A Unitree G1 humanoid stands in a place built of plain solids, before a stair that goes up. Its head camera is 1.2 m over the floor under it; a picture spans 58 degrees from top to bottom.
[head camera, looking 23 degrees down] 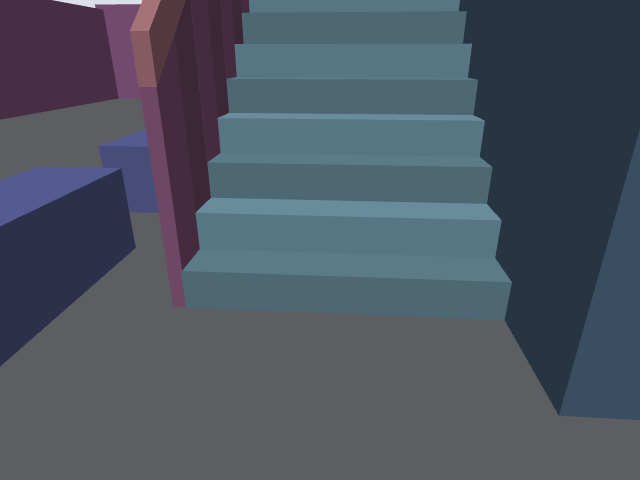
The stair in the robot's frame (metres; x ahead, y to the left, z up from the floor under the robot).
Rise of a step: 0.21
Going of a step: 0.27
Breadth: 1.60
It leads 4 degrees to the right of straight ahead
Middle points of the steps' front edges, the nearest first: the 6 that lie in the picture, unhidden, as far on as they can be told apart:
1.87 -0.11 0.21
2.14 -0.13 0.43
2.41 -0.15 0.64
2.68 -0.17 0.85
2.94 -0.19 1.07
3.21 -0.21 1.28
